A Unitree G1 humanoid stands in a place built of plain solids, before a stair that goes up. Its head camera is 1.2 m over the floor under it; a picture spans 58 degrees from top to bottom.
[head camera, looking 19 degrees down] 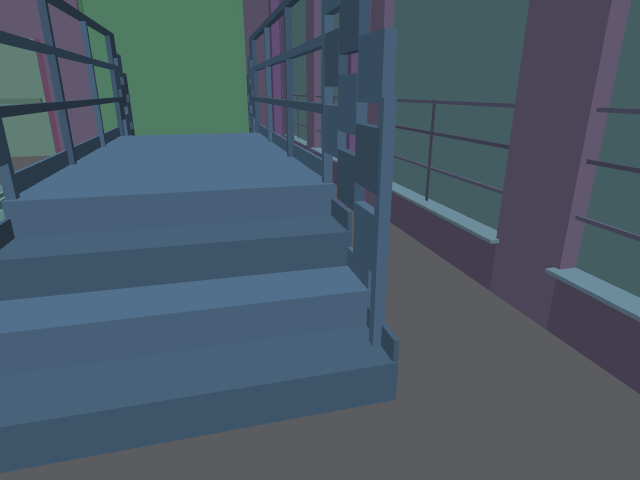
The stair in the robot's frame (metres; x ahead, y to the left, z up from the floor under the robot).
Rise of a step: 0.18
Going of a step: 0.30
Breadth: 1.60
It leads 15 degrees to the left of straight ahead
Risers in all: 4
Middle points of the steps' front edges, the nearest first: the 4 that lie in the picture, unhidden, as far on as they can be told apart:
1.26 0.46 0.18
1.56 0.54 0.36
1.84 0.61 0.54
2.14 0.69 0.72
